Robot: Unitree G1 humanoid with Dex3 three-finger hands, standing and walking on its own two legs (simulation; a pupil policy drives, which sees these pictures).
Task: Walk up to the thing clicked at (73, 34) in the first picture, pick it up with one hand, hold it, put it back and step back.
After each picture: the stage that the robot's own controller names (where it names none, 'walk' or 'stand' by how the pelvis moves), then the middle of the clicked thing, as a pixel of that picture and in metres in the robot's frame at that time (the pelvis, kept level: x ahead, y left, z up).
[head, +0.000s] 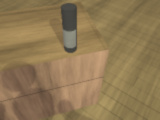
stand; (69, 30) +0.66 +0.09 +0.01
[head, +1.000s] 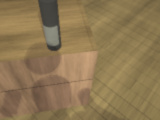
rise first; (51, 25) +0.59 +0.16 +0.05
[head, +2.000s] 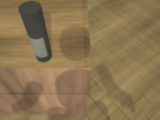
rise first; (38, 36) +0.50 +0.21 +0.05
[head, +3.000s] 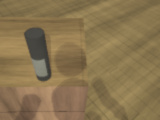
stand; (39, 57) +0.48 +0.20 +0.01
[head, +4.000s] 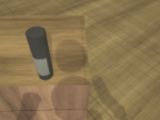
stand; (41, 56) +0.48 +0.20 +0.01
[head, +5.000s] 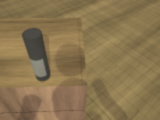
stand; (38, 57) +0.48 +0.21 +0.01
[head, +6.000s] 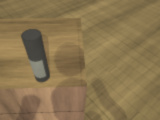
stand; (37, 58) +0.48 +0.21 +0.01
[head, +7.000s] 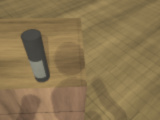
stand; (37, 58) +0.47 +0.21 +0.01
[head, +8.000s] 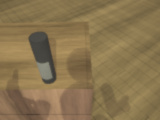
rise first; (44, 60) +0.47 +0.21 +0.01
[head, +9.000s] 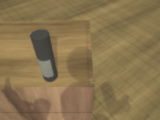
go down; (45, 58) +0.48 +0.20 +0.01
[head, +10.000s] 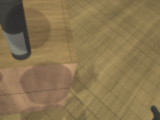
go down; (15, 29) +0.49 +0.19 +0.07
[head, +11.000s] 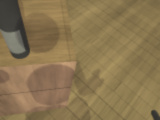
go down; (12, 28) +0.50 +0.20 +0.08
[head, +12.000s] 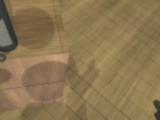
close in; out of the picture +0.50 +0.21 +0.11
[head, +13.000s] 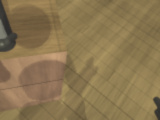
lift; out of the picture +0.51 +0.21 +0.11
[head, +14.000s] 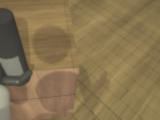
lift; (11, 53) +0.39 +0.20 +0.11
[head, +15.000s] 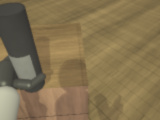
hold; (23, 54) +0.32 +0.17 +0.22
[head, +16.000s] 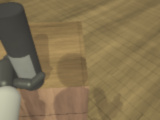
hold; (22, 53) +0.33 +0.18 +0.21
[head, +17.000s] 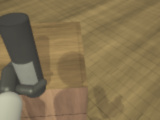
crouch; (26, 61) +0.33 +0.17 +0.18
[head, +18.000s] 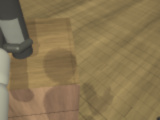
crouch; (11, 20) +0.45 +0.20 +0.23
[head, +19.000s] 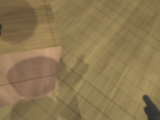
lower; out of the picture +0.53 +0.22 +0.12
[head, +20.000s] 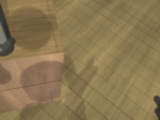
lower; out of the picture +0.50 +0.21 +0.11
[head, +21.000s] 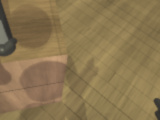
lower; out of the picture +0.50 +0.21 +0.11
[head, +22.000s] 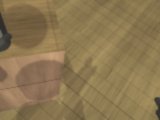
lower; out of the picture +0.51 +0.21 +0.11
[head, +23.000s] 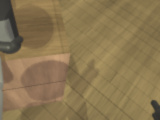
loosen; (1, 17) +0.50 +0.19 +0.11
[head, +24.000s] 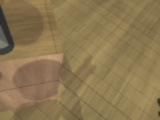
withdraw; out of the picture +0.49 +0.20 +0.11
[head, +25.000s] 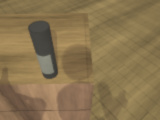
sink last; (45, 53) +0.47 +0.18 +0.06
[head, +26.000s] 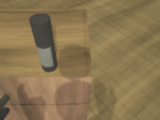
stand; (45, 46) +0.49 +0.19 +0.06
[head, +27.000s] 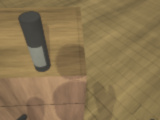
stand; (37, 45) +0.49 +0.20 +0.07
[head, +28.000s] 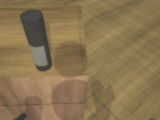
stand; (38, 44) +0.48 +0.19 +0.07
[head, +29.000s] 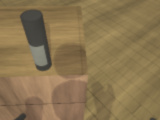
stand; (38, 44) +0.49 +0.19 +0.07
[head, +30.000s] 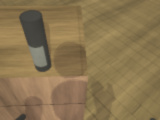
stand; (38, 45) +0.48 +0.19 +0.08
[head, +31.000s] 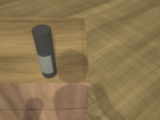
stand; (46, 54) +0.50 +0.18 +0.02
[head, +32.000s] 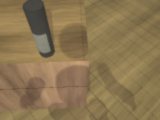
walk; (41, 32) +0.53 +0.19 +0.03
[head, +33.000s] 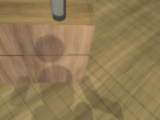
walk; out of the picture +0.75 +0.15 +0.04
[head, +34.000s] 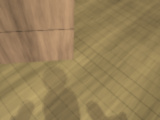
walk; out of the picture +1.03 +0.30 +0.04
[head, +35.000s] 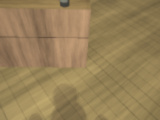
stand; out of the picture +1.10 +0.18 +0.02
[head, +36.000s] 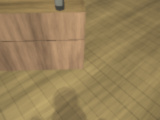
stand; out of the picture +1.11 +0.20 +0.01
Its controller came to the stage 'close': yes
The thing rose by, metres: 0.21
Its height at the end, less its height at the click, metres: +0.00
